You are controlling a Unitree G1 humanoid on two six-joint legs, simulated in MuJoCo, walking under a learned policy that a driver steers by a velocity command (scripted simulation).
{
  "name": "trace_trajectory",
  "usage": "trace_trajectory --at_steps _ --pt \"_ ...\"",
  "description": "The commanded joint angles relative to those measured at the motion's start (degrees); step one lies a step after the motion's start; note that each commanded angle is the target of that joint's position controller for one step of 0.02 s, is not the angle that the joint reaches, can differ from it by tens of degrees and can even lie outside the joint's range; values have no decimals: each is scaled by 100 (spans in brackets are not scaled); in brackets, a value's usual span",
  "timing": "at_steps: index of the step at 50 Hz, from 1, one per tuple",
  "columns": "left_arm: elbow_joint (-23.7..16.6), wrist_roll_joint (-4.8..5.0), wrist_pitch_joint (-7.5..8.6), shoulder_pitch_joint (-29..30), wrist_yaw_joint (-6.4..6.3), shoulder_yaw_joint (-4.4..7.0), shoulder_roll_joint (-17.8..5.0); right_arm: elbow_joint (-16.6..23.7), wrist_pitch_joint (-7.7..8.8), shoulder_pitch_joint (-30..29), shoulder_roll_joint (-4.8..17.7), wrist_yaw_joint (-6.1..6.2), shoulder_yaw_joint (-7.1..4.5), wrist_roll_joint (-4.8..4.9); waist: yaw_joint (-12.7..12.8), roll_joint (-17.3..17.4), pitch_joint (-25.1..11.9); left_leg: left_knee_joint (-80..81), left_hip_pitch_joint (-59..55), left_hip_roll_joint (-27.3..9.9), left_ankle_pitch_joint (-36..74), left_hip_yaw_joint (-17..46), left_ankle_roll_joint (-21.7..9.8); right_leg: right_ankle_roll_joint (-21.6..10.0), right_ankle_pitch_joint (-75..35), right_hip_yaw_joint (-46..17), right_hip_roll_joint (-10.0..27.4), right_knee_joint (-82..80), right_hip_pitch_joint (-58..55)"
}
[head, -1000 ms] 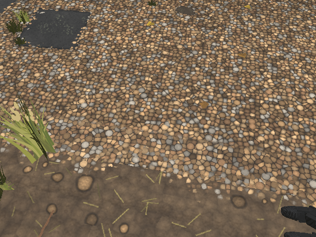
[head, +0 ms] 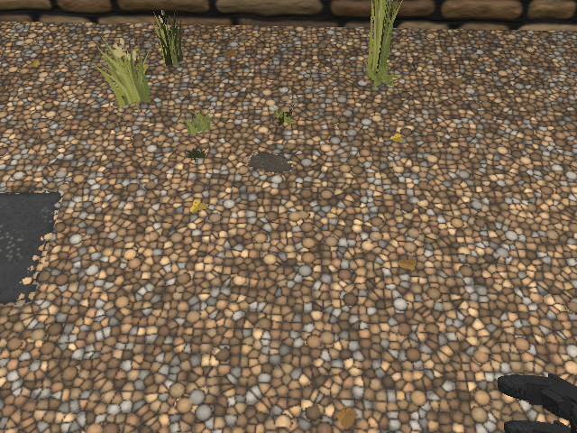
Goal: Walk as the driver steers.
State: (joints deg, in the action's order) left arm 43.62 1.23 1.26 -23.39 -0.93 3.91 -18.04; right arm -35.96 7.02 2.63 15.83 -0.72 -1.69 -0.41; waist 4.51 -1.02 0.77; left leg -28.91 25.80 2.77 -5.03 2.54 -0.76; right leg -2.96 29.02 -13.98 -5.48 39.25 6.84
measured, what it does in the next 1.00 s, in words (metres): walks ahead: right foot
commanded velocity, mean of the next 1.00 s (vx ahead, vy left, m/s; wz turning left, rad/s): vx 0.50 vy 0.00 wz -0.18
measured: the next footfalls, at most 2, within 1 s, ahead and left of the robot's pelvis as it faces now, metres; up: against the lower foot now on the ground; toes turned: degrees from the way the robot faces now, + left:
right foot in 0.50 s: +0.38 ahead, -0.19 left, +0.00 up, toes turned -20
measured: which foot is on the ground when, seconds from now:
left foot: down 0.00-0.50, up 0.52-1.00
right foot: up 0.00-0.48, down 0.50-1.00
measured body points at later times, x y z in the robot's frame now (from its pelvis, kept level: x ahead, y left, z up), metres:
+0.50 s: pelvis +0.25 -0.05 -0.01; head +0.29 -0.07 +0.44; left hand +0.55 +0.10 -0.07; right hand +0.17 -0.34 -0.13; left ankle +0.11 +0.12 -0.71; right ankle +0.34 -0.17 -0.73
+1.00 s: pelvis +0.52 -0.12 +0.00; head +0.55 -0.12 +0.45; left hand +0.60 +0.16 -0.12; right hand +0.67 -0.38 -0.10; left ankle +0.70 -0.03 -0.71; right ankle +0.34 -0.18 -0.72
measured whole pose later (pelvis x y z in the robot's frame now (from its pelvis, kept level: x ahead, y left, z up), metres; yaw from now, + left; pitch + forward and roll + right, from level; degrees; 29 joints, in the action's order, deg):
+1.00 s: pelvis +0.52 -0.12 +0.00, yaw -8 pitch +2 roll -2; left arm 46.4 0.3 3.0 -18.3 -0.7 3.9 -16.2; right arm -41.3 2.5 6.4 14.6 -3.7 -2.0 1.2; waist 3.5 1.7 1.9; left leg -35.1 34.3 -2.7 -2.6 -2.0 -3.1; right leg -0.6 22.9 12.6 -1.8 14.2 -7.2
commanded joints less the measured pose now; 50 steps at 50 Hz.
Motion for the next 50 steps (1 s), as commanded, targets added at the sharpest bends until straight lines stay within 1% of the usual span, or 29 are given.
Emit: trace_trajectory --at_steps 1,2,3,4,5,6,9,12,15,18,20,22,23,24,25,26,27,28,29,30,31,32,34,37,40,43,46,48,50 --pt "-523 136 132 -488 -5 17 -596 15 -59 1699 1027 14 -423 51 -750 1372 -1451 1116 -4261 -2601 -2522 4135 -1258 173 309 216 434 3278 3600" --pt "-594 92 101 138 2 97 -837 34 -85 1487 752 37 -351 63 -885 806 -753 1182 -3574 -2344 -2236 3157 -1029 224 -250 386 597 3378 3696" --pt "-648 34 79 417 -4 100 -760 26 -102 1258 697 32 -316 15 -791 419 -379 1300 -2928 -2100 -1432 2476 -941 284 -645 537 780 3280 3521" --pt "-722 -16 82 605 16 115 -683 -41 -111 1125 599 34 -290 -5 -712 426 -102 1435 -2506 -1898 -856 1990 -936 312 -892 560 925 3045 3460" --pt "-752 16 64 582 53 112 -576 -86 -95 1069 568 47 -275 -45 -602 629 -39 1581 -2201 -1756 -529 1575 -890 319 -1048 604 1064 2922 3226" --pt "-762 45 37 565 73 96 -464 -135 -70 1049 538 47 -280 -34 -568 737 -18 1716 -2056 -1669 -349 1283 -909 335 -1125 695 1113 2830 3137" --pt "-913 9 -18 835 100 43 -249 -322 -13 1087 685 44 -347 20 -552 608 103 1980 -1958 -1723 233 699 -1070 416 -1422 793 1216 2407 3368" --pt "-1002 3 15 1129 158 7 -188 -465 -42 1088 844 54 -394 8 -604 470 123 2038 -2143 -1690 807 110 -1057 451 -2172 851 1248 1613 3474" --pt "-1117 2 90 1653 269 -47 -99 -596 -100 1171 974 75 -409 41 -799 394 231 2024 -2223 -1582 1052 -469 -916 368 -2963 1139 1160 632 3212" --pt "-1324 22 106 2156 371 -70 -73 -769 -179 1435 1119 85 -442 111 -951 369 361 1941 -2587 -1706 1183 -738 -818 227 -2994 1384 1068 25 3137" --pt "-1456 25 96 2318 428 -42 -147 -848 -252 1515 1217 89 -476 173 -915 411 389 1708 -2925 -1824 1717 -885 -725 65 -2602 1532 968 -219 3079" --pt "-1498 -16 65 2128 441 44 -301 -879 -322 1540 1372 120 -518 223 -685 571 129 1033 -3093 -1854 3490 -1074 -622 -176 -1993 1807 628 -343 2443" --pt "-1422 -37 46 1674 424 140 -461 -897 -361 1545 1439 136 -530 242 -373 604 -173 322 -3049 -1818 4275 -1168 -564 -337 -1817 1911 403 -463 1746" --pt "-1179 -23 26 763 363 300 -708 -897 -383 1509 1362 154 -483 248 145 463 -644 -764 -2563 -1649 4300 -1336 -415 -548 -2219 1921 196 -849 383" --pt "-952 -25 -26 -177 244 430 -1059 -838 -336 1652 1033 151 -325 96 503 -120 -1233 -2378 -1103 -1432 2334 -1335 -230 -851 -2414 787 941 -861 -1515" --pt "-973 -13 38 -21 214 448 -1616 -625 -209 2369 271 24 -46 -39 -222 -1487 -1987 -4368 1175 -366 -2841 -838 66 -1920 -1530 -2447 2600 -1405 -3178" --pt "-1054 -46 92 -201 231 307 -1014 -764 -92 1791 937 -35 -195 196 319 -582 -2340 -4919 1549 -444 -2856 176 -5 -1857 -1052 -2896 2782 -1988 -3042" --pt "-974 -109 160 82 252 224 -860 -540 -53 1158 1122 -53 -262 395 322 -442 -1357 -4891 1876 -659 -2370 121 -80 -1556 -1624 -1850 2585 -2085 -2269" --pt "-919 -97 203 437 253 179 -730 -525 -46 1023 997 -15 -225 350 65 -131 -859 -4455 1704 -925 -1849 96 -93 -1339 -2206 -1077 2332 -2143 -1430" --pt "-901 -118 237 745 254 119 -526 -590 -82 1022 964 8 -240 235 -137 -147 -527 -4097 1451 -1074 -1537 98 -40 -1209 -2667 -510 2099 -2285 -786" --pt "-903 -172 288 918 253 78 -404 -678 -165 1263 934 2 -255 222 -346 -289 -430 -3956 1042 -1186 -1260 179 1 -1133 -2878 -133 1956 -2498 -324" --pt "-867 -184 343 999 254 79 -364 -774 -250 1454 834 4 -249 225 -451 -317 -402 -3880 809 -1191 -1084 188 57 -1127 -2917 95 1906 -2712 -70" --pt "-721 -190 466 1044 251 101 -393 -841 -393 1529 653 35 -234 222 -550 -223 -192 -3668 824 -1142 -799 247 173 -1116 -3258 600 1877 -2993 235" --pt "-509 -250 518 939 181 124 -416 -730 -429 1152 550 62 -237 201 -462 -184 102 -2933 1303 -1027 49 440 280 -950 -3507 1239 1758 -3156 145" --pt "-406 -225 513 957 123 124 -469 -639 -364 779 431 -22 -202 176 -329 -184 217 -1818 1194 -912 1040 238 235 -730 -3462 1775 1618 -3256 16" --pt "-202 -177 466 683 79 164 -587 -429 -342 239 282 -125 -126 163 -76 -76 438 -1098 1281 -857 1280 -28 123 -670 -3552 2002 1800 -3294 -391" --pt "-16 -105 328 450 51 211 -671 -167 -334 -130 279 -244 -109 158 36 -46 540 -718 1652 -782 796 -217 -63 -637 -4070 2126 2042 -2975 -1175" --pt "19 -71 218 497 7 243 -772 -17 -340 -157 341 -323 -138 161 -76 -153 435 -591 1512 -611 230 -462 -238 -539 -5191 2255 2127 -2532 -1501" --pt "-15 -56 128 610 -68 287 -942 8 -391 243 547 -339 -249 158 -384 -416 -9 -680 731 -215 -379 -824 -475 -392 -7134 2401 2107 -1648 -1611"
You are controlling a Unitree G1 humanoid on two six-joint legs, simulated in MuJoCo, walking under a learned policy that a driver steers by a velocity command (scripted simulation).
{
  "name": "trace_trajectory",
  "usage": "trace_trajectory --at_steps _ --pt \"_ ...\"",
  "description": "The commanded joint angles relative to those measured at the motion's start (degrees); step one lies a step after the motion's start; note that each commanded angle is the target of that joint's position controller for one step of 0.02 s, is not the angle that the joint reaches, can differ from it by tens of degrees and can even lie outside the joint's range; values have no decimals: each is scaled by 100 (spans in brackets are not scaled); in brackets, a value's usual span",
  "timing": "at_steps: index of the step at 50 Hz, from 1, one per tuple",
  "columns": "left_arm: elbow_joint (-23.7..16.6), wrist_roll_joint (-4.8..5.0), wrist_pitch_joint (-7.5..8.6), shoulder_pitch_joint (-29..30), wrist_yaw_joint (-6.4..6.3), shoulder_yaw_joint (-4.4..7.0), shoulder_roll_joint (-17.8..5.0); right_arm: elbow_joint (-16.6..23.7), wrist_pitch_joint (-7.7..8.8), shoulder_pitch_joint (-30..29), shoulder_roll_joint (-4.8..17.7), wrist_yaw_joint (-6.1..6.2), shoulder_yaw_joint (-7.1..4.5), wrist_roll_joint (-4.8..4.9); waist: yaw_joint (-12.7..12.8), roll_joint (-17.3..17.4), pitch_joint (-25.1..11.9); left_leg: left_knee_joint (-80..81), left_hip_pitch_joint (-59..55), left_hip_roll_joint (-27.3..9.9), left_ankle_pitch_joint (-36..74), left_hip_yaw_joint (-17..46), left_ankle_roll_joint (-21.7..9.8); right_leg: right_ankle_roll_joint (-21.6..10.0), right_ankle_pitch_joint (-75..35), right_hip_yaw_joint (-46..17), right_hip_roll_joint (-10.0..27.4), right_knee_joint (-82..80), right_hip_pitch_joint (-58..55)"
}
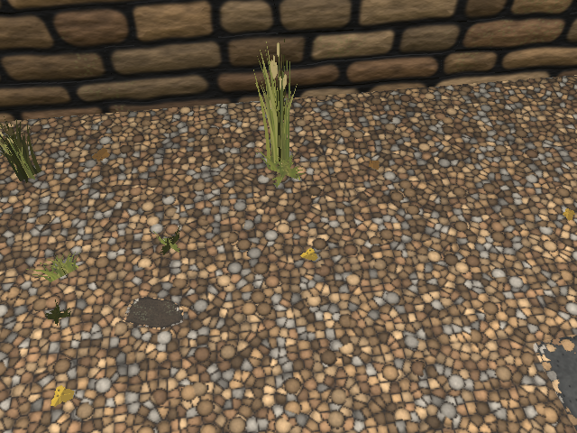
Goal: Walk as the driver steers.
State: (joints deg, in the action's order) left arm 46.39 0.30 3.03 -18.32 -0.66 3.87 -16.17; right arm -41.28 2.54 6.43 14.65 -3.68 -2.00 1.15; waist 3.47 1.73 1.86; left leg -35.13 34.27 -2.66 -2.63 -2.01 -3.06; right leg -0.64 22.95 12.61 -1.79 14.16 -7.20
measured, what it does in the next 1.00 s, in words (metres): walks ahead, turning left: left foot, then right foot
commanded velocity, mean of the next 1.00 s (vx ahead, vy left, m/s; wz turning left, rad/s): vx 0.31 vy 0.00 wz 0.34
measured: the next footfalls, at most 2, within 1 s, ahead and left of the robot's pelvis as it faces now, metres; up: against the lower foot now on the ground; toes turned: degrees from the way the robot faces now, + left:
left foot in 0.04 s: +0.20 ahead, +0.10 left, +0.00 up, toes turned +4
right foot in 0.50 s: +0.50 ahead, -0.06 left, +0.00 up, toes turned +20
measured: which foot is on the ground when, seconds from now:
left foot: up 0.00-0.02, down 0.04-0.52, up 0.54-0.82, down 0.84-1.00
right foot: down 0.00-0.06, up 0.08-0.48, down 0.50-1.00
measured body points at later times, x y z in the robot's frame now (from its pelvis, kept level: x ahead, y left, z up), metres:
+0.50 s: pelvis +0.30 +0.01 +0.00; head +0.32 +0.03 +0.45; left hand +0.45 +0.31 -0.07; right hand +0.43 -0.26 -0.10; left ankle +0.16 +0.10 -0.72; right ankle +0.47 -0.07 -0.72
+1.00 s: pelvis +0.41 +0.03 +0.01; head +0.41 +0.04 +0.46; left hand +0.44 +0.31 -0.12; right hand +0.63 -0.16 -0.09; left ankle +0.37 +0.16 -0.72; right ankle +0.47 -0.07 -0.72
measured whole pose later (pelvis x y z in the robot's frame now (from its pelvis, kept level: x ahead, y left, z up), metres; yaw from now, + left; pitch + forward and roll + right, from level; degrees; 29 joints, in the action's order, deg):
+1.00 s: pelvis +0.41 +0.03 +0.01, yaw +20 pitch -1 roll -1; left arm 48.5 -1.1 1.3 -9.7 0.7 0.5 -13.5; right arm -41.5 -1.3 11.5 13.8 1.5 -1.9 -1.1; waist 0.9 -0.3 1.1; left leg -31.2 14.7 -1.0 -15.8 3.7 1.5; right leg -0.5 14.0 1.1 -0.9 29.0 14.2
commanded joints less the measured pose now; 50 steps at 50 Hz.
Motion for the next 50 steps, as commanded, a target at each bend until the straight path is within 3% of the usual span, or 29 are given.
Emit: trace_trajectory --at_steps 1,2,3,4,5,6,7,8,9,12,17,20,23,24,25,26,27,28,29,30,32,35,37,40,41,43,44,46,50 --pt "-312 36 -95 167 -128 294 -1177 438 34 457 879 -18 -336 10 -627 -719 -478 -18 -920 548 -750 -451 -402 -525 -6990 -183 1651 1730 -38" --pt "-345 61 -98 264 -157 261 -1141 249 17 1354 1184 62 -511 19 -1147 -540 -935 404 -2365 677 -387 -283 -645 -321 -6470 -64 1417 3022 678" --pt "-542 -70 3 -102 -137 116 -714 161 -42 1992 1815 191 -703 13 -1132 542 -1581 415 -4499 -561 -418 1804 -1326 12 -3566 -57 846 5108 2761" --pt "-688 -116 214 -280 -23 -77 -268 313 27 1766 1876 183 -650 37 -749 1117 -2295 1348 -5726 -1634 -1130 4849 -2262 219 1061 -1209 -310 6649 4521" --pt "-790 94 400 365 92 40 -766 343 69 1796 1415 171 -520 -2 -1119 517 -2128 1701 -5669 -1540 -1460 4538 -1977 67 854 -2011 62 6830 5146" --pt "-947 218 494 725 131 27 -812 345 106 1549 1207 179 -463 -11 -1013 239 -1328 1771 -4903 -1350 -1248 3704 -1726 -51 369 -1908 312 6441 5306" --pt "-945 106 533 803 98 19 -745 386 124 1177 1093 178 -426 1 -720 -238 -774 1829 -4003 -1095 -667 3104 -1542 -52 11 -1835 547 5829 5121" --pt "-904 -32 500 769 62 73 -818 462 134 883 901 199 -365 -22 -516 -207 -539 1922 -3375 -905 -38 2672 -1450 3 -218 -1808 709 5377 4747" --pt "-892 -72 430 650 67 93 -815 557 131 734 858 222 -338 -80 -357 -43 -454 2045 -2928 -772 337 2499 -1449 76 -362 -1814 764 5219 4405" --pt "-887 -132 265 571 39 44 -609 543 146 708 1012 310 -382 -62 -237 28 -334 2216 -2205 -562 1074 1977 -1470 390 -700 -1605 738 4481 4150" --pt "-1135 -84 281 1661 71 -91 -335 389 47 1062 1177 446 -434 11 -669 278 -216 2061 -1773 -93 313 1543 -1001 573 -2542 -1469 324 2272 3607" --pt "-1237 10 348 1983 142 -41 -498 278 -11 1326 1183 465 -443 50 -784 365 -234 1784 -2105 -283 -186 2007 -905 505 -2661 -1633 188 1686 3427" --pt "-1155 -78 432 1682 196 67 -713 224 -90 1322 1072 522 -427 -7 -605 559 -313 977 -2722 -431 674 2292 -647 209 -2389 -1648 152 1330 3213" --pt "-1052 -129 472 1340 190 100 -726 258 -109 1200 976 535 -400 -15 -398 560 -455 569 -2767 -289 1098 2228 -493 55 -2667 -1527 125 1056 2762" --pt "-997 -229 515 956 167 138 -845 324 -96 1169 776 532 -333 -49 -206 456 -829 -138 -2612 24 1265 2030 -263 -158 -3405 -1617 396 984 1929" --pt "-986 -353 528 351 145 195 -1205 472 -70 1393 485 536 -217 -173 -107 -439 -1677 -1682 -1723 468 -422 1669 41 -632 -5310 -2654 1507 1442 307" --pt "-772 -285 401 47 187 259 -1356 354 -38 2456 390 502 -154 -50 -409 -2109 -2429 -3369 -275 1092 -3779 1295 405 -1772 -5481 -4726 2721 1305 -1040" --pt "-844 -73 322 113 215 184 -977 163 -82 2459 955 505 -259 5 -286 -1341 -2241 -3957 85 728 -3565 1529 499 -1695 -3974 -4985 2635 1032 -687" --pt "-911 -55 264 395 197 88 -685 245 -159 1736 1148 522 -324 21 -121 -853 -1517 -4115 298 573 -3178 1367 569 -1444 -3443 -4187 2314 924 -62" --pt "-915 -115 215 733 199 -18 -484 314 -241 1313 1082 559 -313 -29 -172 -507 -1102 -3858 195 400 -2911 1209 613 -1279 -3448 -3605 2007 801 630" --pt "-834 -170 172 1167 206 -118 -314 405 -364 1140 802 567 -273 -83 -474 -693 -636 -2858 -496 57 -2606 1050 646 -1111 -3708 -2831 1566 535 1776" --pt "-674 -185 138 1344 187 -68 -472 313 -381 1285 416 583 -148 -129 -577 -1005 -794 -1369 -1477 96 -2255 602 751 -1180 -4788 -2135 1278 491 2182" --pt "-556 -122 90 1248 162 -34 -592 277 -385 1209 442 578 -138 -128 -500 -983 -1071 -706 -1873 95 -1649 544 739 -1242 -4708 -2113 1372 527 2003" --pt "-465 -43 -19 1366 157 -72 -590 219 -457 1084 506 545 -166 -141 -559 -856 -940 378 -2548 161 -743 398 579 -1082 -2816 -2086 1287 499 2301" --pt "-414 -28 -37 1322 168 -117 -494 239 -471 969 510 538 -165 -195 -566 -796 -790 798 -2776 172 -491 410 476 -881 -1857 -2070 1133 473 2493" --pt "-288 -158 -24 1001 207 -221 -261 457 -470 666 846 581 -196 -288 -356 -221 -546 1115 -3073 -492 205 1134 146 -294 -233 -1886 701 684 2939" --pt "-244 -150 -39 700 204 -215 -218 352 -474 475 1052 580 -260 -234 -40 531 -408 1052 -2430 -447 -855 1130 -66 -95 -118 -1460 312 726 2651" --pt "-192 -143 -88 1018 150 -188 -368 352 -398 411 566 526 -158 -267 -277 343 -130 1182 -1881 -181 -1531 986 68 12 -580 -1375 285 947 2316" --pt "-32 -126 -115 922 94 -189 -347 257 -251 549 559 534 -153 -208 -299 177 -280 857 -2167 -94 -281 861 218 -62 -1379 -1416 361 1097 2186"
